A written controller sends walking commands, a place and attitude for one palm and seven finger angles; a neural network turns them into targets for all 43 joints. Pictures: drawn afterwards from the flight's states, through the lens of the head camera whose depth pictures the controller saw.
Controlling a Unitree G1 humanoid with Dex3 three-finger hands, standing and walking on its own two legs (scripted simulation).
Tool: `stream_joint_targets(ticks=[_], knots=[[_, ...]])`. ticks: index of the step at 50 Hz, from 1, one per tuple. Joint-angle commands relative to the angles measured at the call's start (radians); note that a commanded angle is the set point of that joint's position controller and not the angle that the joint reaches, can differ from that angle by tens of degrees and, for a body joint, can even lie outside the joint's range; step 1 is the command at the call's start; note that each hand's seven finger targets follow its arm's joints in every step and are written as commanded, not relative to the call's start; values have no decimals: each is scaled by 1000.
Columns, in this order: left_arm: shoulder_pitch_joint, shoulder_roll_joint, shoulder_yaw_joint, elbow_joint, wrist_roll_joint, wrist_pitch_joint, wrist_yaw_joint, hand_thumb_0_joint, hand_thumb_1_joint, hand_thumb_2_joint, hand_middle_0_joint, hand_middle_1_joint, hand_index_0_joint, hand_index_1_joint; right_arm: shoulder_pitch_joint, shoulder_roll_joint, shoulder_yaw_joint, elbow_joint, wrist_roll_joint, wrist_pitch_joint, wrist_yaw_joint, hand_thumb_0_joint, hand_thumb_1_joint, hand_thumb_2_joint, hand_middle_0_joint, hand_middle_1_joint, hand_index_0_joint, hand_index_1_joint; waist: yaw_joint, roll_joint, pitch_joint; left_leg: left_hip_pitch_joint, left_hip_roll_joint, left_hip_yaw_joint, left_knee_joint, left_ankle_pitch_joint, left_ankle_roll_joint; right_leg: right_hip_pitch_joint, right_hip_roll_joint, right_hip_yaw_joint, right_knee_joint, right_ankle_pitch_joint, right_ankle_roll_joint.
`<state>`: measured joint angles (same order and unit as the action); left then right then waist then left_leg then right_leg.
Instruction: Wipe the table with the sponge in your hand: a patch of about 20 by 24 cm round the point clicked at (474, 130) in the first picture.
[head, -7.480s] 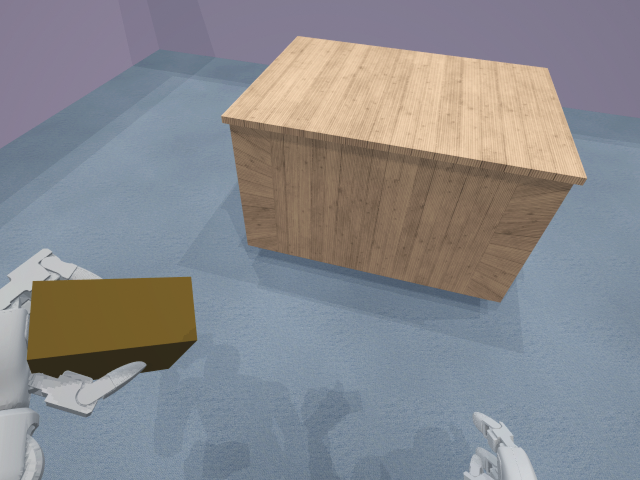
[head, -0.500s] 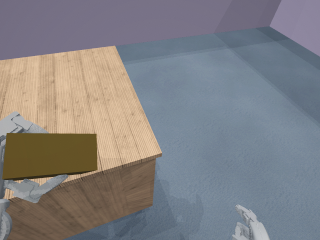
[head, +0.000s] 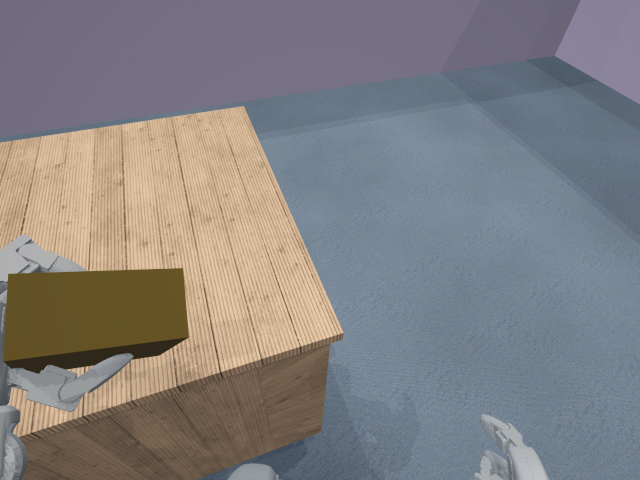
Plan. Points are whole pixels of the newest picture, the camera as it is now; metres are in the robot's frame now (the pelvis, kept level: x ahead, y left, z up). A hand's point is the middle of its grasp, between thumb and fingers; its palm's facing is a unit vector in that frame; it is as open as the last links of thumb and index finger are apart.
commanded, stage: shuffle to correct the standing spot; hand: left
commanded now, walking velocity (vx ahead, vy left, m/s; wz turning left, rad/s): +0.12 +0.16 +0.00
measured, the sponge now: (124, 320) +0.22 +0.21 +0.15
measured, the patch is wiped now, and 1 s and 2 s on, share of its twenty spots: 0.00 0.00 0.00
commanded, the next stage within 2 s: come to a stop and stand still in 0.08 s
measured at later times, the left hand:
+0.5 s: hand (26, 270) +0.25 +0.31 +0.18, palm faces +0.38 -0.85 -0.35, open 10.1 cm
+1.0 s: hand (33, 303) +0.24 +0.31 +0.14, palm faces +0.34 -0.84 -0.43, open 10.1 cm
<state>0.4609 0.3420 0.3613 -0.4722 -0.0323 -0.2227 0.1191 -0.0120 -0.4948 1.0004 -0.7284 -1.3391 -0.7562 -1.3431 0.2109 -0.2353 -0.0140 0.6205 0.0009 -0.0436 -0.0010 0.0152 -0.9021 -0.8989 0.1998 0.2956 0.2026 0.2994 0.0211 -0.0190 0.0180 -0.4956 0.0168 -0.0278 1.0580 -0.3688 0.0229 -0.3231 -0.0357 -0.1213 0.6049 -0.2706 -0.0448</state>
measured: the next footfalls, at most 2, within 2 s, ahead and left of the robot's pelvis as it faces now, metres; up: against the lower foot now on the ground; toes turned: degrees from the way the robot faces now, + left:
left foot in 0.12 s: +0.08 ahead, +0.20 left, +0.00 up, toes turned +0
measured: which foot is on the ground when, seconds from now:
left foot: up 0.00-0.10, down 0.12-1.00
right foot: down 0.00-1.00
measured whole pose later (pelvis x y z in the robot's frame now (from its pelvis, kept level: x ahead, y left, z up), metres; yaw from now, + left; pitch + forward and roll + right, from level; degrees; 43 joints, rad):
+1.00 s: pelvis +0.02 +0.05 +0.01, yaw +1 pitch +0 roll -1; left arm 0.46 0.44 0.34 -0.41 -0.05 -0.27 0.12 -0.01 -0.50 1.00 -0.73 -1.34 -0.76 -1.34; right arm 0.26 -0.27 -0.02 0.62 0.02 -0.21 -0.01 0.01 -0.90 -0.90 0.20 0.30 0.20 0.30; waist 0.03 -0.04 0.09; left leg -0.28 0.07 -0.01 0.53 -0.25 -0.05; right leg -0.25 -0.07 -0.06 0.50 -0.25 0.04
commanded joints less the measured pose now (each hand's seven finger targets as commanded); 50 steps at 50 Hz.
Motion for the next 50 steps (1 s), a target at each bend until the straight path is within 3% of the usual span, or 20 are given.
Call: stream_joint_targets(ticks=[1, 4, 6, 8, 10, 13, 17, 20, 23, 30, 31, 32, 35, 36, 39, 41, 44, 46, 47, 50], knots=[[-152, 242, 121, -306, 0, -65, 45, 0, 100, 1300, -1200, -1600, -1200, -1600, -107, -69, -31, -151, -7, -94, -41, 0, -900, -900, 200, 300, 200, 300, -15, -71, -72, 277, 6, 104, -378, 77, -1, -124, -256, 200, -267, -92, -83], [-121, 233, 137, -294, -3, -64, 45, 0, 100, 1300, -1200, -1600, -1200, -1600, -82, -67, -42, -157, -3, -118, -59, 0, -900, -900, 200, 300, 200, 300, -20, 24, -82, 314, -34, 141, -568, 90, -4, -22, -172, 170, -145, -98, -33], [-99, 232, 156, -261, -9, -65, 44, 0, 100, 1300, -1200, -1600, -1200, -1600, -66, -99, -59, -174, 12, -116, -65, 0, -900, -900, 200, 300, 200, 300, -25, 86, -97, 293, 74, -22, -613, 213, 43, -3, -78, 109, 48, -16, 16], [-49, 228, 171, -210, -12, -52, 33, 0, 100, 1300, -1200, -1600, -1200, -1600, -77, -99, -54, -185, 22, -112, -59, 0, -900, -900, 200, 300, 200, 300, -18, 248, -99, 178, 167, -125, -650, 275, 97, 33, -6, 22, 169, -87, 60], [-62, 209, 168, -193, -4, -57, 27, 0, 100, 1300, -1200, -1600, -1200, -1600, -82, -93, -51, -183, 28, -119, -48, 0, -900, -900, 200, 300, 200, 300, -2, 171, -79, 64, 138, -44, -580, 229, 75, 165, -12, 20, 2, -32, 46], [-61, 181, 128, -194, -16, -49, 22, 0, 100, 1300, -1200, -1600, -1200, -1600, -51, -83, -55, -170, 27, -125, -42, 0, -900, -900, 200, 300, 200, 300, -33, -145, -119, 162, -4, 73, -452, 191, -19, 140, -98, 170, -128, 201, -4], [-139, 175, 90, -278, -10, -34, 22, 0, 100, 1300, -1200, -1600, -1200, -1600, -95, -78, -28, -160, 16, -137, -53, 0, -900, -900, 200, 300, 200, 300, -27, 187, -107, 231, 114, -60, -685, 383, 1, 120, 15, 48, 11, 136, 65], [-168, 192, 95, -283, -5, -28, 23, 0, 100, 1300, -1200, -1600, -1200, -1600, -91, -70, -23, -154, 7, -146, -47, 0, -900, -900, 200, 300, 200, 300, -17, 198, -117, 272, 141, -56, -693, 467, -8, 133, 22, 50, -37, 56, 59], [-144, 194, 103, -299, -10, -25, 26, 0, 100, 1300, -1200, -1600, -1200, -1600, -87, -65, -25, -155, 8, -144, -43, 0, -900, -900, 200, 300, 200, 300, -18, 185, -148, 292, 121, -17, -673, 458, -22, 195, 23, 53, -127, 169, 55], [-68, 175, 102, -226, -17, 6, 29, 0, 100, 1300, -1200, -1600, -1200, -1600, -90, -60, -24, -171, 13, -112, -39, 0, -900, -900, 200, 300, 200, 300, -18, 121, -122, 215, 67, 58, -681, 219, -37, 250, 9, 91, -216, 231, 51], [-943, 948, 381, -446, -18, -144, 24, 0, 100, 1300, -1200, -1600, -1200, -1600, 51, -120, 118, -268, 60, -89, -132, 0, -900, -900, 200, 300, 200, 300, -29, 318, -58, 196, 49, 14, -724, 182, 12, 286, 55, 79, -162, 56, 92], [-599, 384, 315, -83, -5, -79, 6, 0, 100, 1300, -1200, -1600, -1200, -1600, -26, -15, -18, -203, 46, -137, -109, 0, -900, -900, 200, 300, 200, 300, -1, 106, -66, 234, 101, 31, -636, 165, -12, 71, -6, 88, -200, -57, 42], [-304, 339, 205, 2, -31, -78, -11, 0, 100, 1300, -1200, -1600, -1200, -1600, -45, -111, -11, -194, 16, -193, -35, 0, -900, -900, 200, 300, 200, 300, 25, -32, -80, 278, 20, 69, -583, 140, -16, 75, -41, 174, -272, 97, 4], [-245, 298, 168, 41, -41, -69, -18, 0, 100, 1300, -1200, -1600, -1200, -1600, -58, -123, -17, -178, 23, -199, -21, 0, -900, -900, 200, 300, 200, 300, 22, 10, -117, 315, 18, 75, -587, 124, -16, 63, -44, 179, -261, 57, 0], [-61, 225, 90, -71, -62, -84, -8, 0, 100, 1300, -1200, -1600, -1200, -1600, -23, -113, -16, -202, 37, -228, 9, 0, -900, -900, 200, 300, 200, 300, 44, -43, -110, 292, -6, 63, -552, 216, -7, 90, -64, 157, -247, 176, 5], [-86, 312, 159, -108, -68, -95, 11, 0, 100, 1300, -1200, -1600, -1200, -1600, -47, -129, -21, -187, 44, -236, 10, 0, -900, -900, 200, 300, 200, 300, 42, -27, -136, 305, -9, 50, -560, 198, -9, 82, -63, 155, -232, 151, 14], [-88, 320, 187, -148, -50, -119, 31, 0, 100, 1300, -1200, -1600, -1200, -1600, -21, -125, -26, -179, 29, -238, -4, 0, -900, -900, 200, 300, 200, 300, 37, -60, -125, 267, -16, 38, -559, 240, -14, 131, -64, 142, -217, 238, 16], [-153, 395, 232, -176, -42, -121, 43, 0, 100, 1300, -1200, -1600, -1200, -1600, -38, -146, -34, -160, 26, -232, -13, 0, -900, -900, 200, 300, 200, 300, 28, 10, -143, 284, -12, 21, -567, 224, -14, 125, -62, 153, -202, 216, 19], [-149, 331, 184, -179, -37, -125, 43, 0, 100, 1300, -1200, -1600, -1200, -1600, -25, -125, -32, -149, 21, -227, -17, 0, -900, -900, 200, 300, 200, 300, 22, 15, -129, 265, -5, 25, -578, 244, -13, 155, -66, 131, -193, 250, 22], [-160, 320, 156, -205, -31, -119, 53, 0, 100, 1300, -1200, -1600, -1200, -1600, -28, -133, -38, -136, 16, -232, -6, 0, -900, -900, 200, 300, 200, 300, 25, 74, -133, 267, -6, 21, -578, 270, -16, 179, -65, 117, -178, 276, 25]])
